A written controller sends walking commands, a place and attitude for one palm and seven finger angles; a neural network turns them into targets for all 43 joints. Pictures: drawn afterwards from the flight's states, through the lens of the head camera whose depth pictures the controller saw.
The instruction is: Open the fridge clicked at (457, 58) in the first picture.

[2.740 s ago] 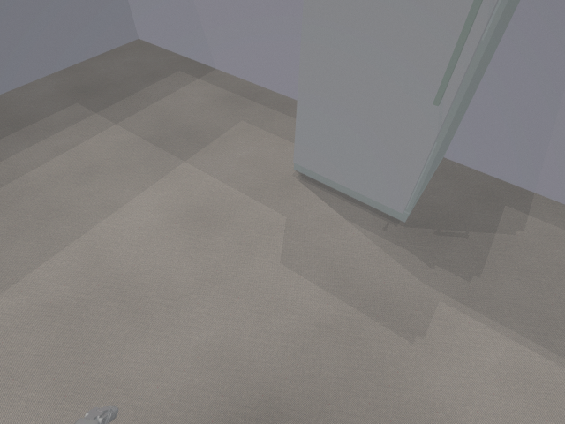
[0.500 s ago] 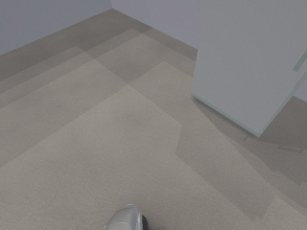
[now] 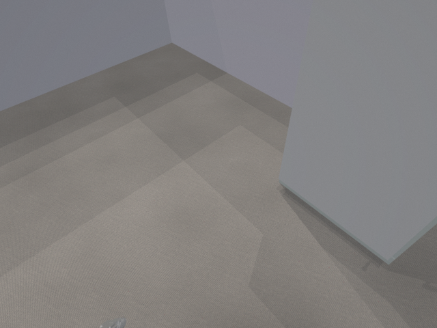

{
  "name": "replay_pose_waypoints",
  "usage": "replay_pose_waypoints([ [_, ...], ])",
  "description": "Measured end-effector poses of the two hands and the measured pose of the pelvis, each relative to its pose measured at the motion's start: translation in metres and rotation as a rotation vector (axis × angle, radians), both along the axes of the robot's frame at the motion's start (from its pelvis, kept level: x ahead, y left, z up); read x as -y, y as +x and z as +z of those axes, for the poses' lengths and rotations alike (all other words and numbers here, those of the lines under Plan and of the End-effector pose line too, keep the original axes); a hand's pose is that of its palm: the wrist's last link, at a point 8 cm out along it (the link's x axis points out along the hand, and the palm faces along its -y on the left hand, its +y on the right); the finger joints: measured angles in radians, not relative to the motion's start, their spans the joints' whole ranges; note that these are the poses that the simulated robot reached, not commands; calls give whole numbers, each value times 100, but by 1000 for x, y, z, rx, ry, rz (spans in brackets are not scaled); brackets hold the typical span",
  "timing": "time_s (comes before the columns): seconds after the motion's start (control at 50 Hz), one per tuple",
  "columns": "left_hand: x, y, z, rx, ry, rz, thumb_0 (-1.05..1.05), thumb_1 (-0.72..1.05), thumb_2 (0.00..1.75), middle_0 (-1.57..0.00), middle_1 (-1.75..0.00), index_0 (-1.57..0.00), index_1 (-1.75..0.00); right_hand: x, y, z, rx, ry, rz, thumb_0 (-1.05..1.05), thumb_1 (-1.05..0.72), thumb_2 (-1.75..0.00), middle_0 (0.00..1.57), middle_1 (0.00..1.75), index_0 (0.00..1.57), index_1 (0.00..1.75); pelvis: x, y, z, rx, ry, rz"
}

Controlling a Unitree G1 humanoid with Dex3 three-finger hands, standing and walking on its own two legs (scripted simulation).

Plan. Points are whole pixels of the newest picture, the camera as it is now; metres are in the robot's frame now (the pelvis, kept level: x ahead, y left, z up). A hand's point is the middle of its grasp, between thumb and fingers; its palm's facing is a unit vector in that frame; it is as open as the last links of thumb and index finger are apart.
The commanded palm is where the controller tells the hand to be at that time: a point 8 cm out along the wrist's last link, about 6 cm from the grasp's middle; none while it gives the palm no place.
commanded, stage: walk to a spot facing it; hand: right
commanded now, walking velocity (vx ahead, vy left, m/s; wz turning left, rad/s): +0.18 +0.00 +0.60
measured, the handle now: out of the picture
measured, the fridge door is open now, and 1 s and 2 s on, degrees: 0 0 0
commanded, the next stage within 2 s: turn to face it in 0.04 s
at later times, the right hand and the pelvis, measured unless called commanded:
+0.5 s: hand (295, 271) +0.27 -0.15 -0.14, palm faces -0.02 +0.98 -0.20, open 7.4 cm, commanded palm none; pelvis +0.15 +0.01 +0.01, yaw -1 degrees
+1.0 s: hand (341, 288) +0.23 -0.24 -0.14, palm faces +0.31 +0.91 -0.29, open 7.4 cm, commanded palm none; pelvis +0.19 +0.00 +0.01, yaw -17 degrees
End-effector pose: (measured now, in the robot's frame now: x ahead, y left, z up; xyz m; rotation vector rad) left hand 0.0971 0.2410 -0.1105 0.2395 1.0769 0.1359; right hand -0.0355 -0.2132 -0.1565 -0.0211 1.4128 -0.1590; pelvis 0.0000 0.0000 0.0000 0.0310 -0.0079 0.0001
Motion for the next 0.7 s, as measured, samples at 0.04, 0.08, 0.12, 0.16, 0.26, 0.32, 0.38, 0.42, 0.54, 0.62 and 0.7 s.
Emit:
replay_pose_waypoints([
  [0.04,11,11,0,12,-9,18,1,92,90,-19,-30,-20,-30,13,17,1,-33,-12,28,1,-91,-89,20,30,20,30,7,16,1,2,-9,32],
  [0.08,21,12,0,-5,-26,54,1,92,90,-19,-30,-20,-30,25,43,8,-39,-28,61,1,-91,-89,20,30,20,30,11,31,6,-1,-13,57],
  [0.12,25,7,1,-35,-31,118,0,93,90,-20,-30,-20,-30,35,76,15,-20,-47,92,1,-91,-89,20,30,20,30,14,45,12,-6,-17,84],
  [0.16,20,1,3,-72,-18,169,-1,96,90,-20,-30,-20,-30,42,111,23,11,-64,125,1,-91,-89,20,30,20,30,16,59,16,-13,-19,111],
  [0.26,15,-25,-4,-231,-38,234,-1,95,90,-20,-30,-20,-30,38,205,37,122,-109,206,1,-91,-89,19,30,20,30,11,92,20,-24,-22,122],
  [0.32,15,-39,-17,-339,-78,260,0,94,90,-20,-30,-20,-30,23,254,39,203,-127,236,0,-91,-90,19,30,20,30,0,113,14,-19,-35,99],
  [0.38,14,-42,-31,-431,-120,262,0,92,90,-20,-30,-20,-30,6,288,38,277,-136,231,0,-91,-89,19,30,20,30,-10,133,4,-15,-37,64],
  [0.42,15,-32,-34,-462,-130,247,0,92,90,-20,-30,-20,-30,-3,299,41,306,-125,214,0,-91,-89,19,30,20,30,-11,140,5,-12,-35,35],
  [0.54,15,39,-29,-367,-120,161,1,91,90,-20,-30,-20,-30,-6,296,38,289,-94,126,0,-91,-89,20,30,21,30,-5,155,10,-9,-34,-33],
  [0.62,17,98,-23,-258,-67,73,1,91,90,-20,-30,-20,-30,18,287,24,274,-91,49,-1,-92,-89,20,30,21,30,7,163,3,-8,-18,-85],
  [0.7,18,146,-19,-155,-1,2,1,92,90,-20,-30,-20,-30,50,272,5,220,-102,-17,-1,-91,-89,20,30,21,30,21,170,-9,-15,-12,-118],
])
